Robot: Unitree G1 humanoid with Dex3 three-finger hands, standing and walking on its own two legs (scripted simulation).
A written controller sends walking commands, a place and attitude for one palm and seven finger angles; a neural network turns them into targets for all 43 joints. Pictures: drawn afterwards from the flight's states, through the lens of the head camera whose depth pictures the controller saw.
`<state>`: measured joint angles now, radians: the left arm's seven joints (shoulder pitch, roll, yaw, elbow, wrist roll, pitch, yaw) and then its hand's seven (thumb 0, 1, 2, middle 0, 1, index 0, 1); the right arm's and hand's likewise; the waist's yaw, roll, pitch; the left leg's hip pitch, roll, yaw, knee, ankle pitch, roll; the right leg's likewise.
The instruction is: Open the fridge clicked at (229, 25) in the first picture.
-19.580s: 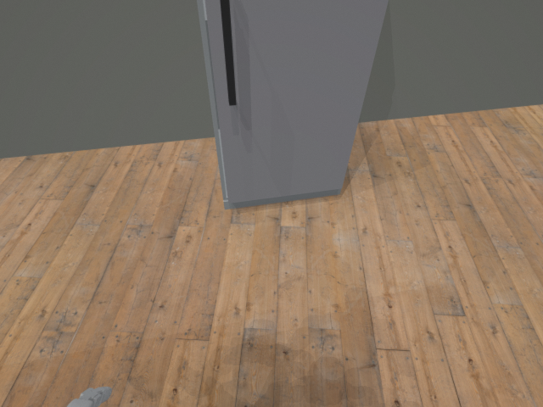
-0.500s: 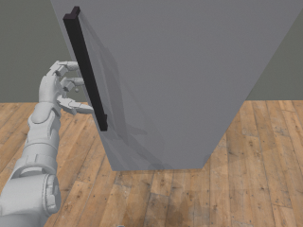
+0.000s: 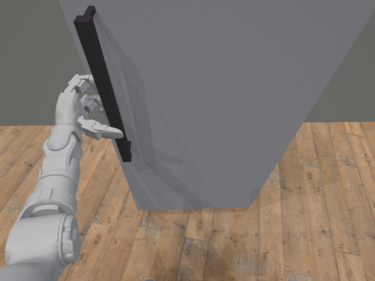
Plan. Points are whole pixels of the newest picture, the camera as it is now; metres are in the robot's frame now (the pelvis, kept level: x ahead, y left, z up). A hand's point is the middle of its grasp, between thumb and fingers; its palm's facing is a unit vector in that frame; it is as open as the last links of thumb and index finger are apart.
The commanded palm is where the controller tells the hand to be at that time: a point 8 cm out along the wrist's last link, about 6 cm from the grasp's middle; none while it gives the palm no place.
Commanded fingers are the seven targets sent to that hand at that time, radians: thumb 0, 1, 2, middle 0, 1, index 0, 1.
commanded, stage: slide the fingers in behind the handle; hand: left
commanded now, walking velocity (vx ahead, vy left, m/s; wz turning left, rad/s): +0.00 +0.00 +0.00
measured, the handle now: (113, 103) +0.49 +0.17 +0.10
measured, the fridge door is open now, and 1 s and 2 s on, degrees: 0 0 0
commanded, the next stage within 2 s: grip the handle and tug to test in 0.96 s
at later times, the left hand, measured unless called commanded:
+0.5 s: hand (112, 111) +0.44 +0.16 +0.13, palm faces +0.04 -1.00 +0.01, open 14.0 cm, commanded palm +0.41 +0.21 +0.13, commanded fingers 0.00 -0.50 0.30 -0.30 -1.20 -0.30 -1.20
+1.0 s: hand (117, 108) +0.45 +0.15 +0.13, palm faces +0.03 -1.00 +0.01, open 13.8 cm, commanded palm +0.42 +0.21 +0.13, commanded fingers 0.00 -0.50 0.30 -0.30 -1.20 -0.30 -1.20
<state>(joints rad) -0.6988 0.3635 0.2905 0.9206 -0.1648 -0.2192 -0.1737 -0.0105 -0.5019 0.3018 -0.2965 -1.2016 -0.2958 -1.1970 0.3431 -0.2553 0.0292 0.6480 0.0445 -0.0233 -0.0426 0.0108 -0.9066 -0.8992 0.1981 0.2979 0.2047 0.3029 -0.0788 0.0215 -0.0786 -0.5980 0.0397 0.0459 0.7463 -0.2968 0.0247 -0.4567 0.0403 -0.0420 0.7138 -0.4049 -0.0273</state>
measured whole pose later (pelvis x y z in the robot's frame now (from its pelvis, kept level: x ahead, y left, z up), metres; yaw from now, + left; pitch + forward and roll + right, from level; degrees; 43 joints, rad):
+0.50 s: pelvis +0.01 -0.01 +0.00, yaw +0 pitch +8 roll -1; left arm -0.64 0.30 0.24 0.83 -0.17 -0.20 -0.13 -0.01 -0.50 0.30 -0.30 -1.20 -0.30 -1.20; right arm 0.33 -0.25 0.02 0.65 0.04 -0.02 -0.03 0.01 -0.91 -0.90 0.20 0.30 0.20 0.30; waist -0.06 0.03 -0.09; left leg -0.57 0.04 0.04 0.73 -0.30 0.02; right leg -0.43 0.04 -0.04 0.70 -0.41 -0.03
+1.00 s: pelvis +0.00 -0.01 +0.00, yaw +0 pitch +8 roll -1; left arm -0.72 0.32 0.26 0.93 -0.15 -0.23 -0.14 -0.01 -0.50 0.30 -0.34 -1.23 -0.34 -1.22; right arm 0.35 -0.26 0.02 0.67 0.04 -0.01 -0.04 0.01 -0.91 -0.90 0.20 0.30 0.20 0.30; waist -0.08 0.03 -0.08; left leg -0.58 0.04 0.04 0.72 -0.29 0.01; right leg -0.45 0.05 -0.04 0.70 -0.40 -0.04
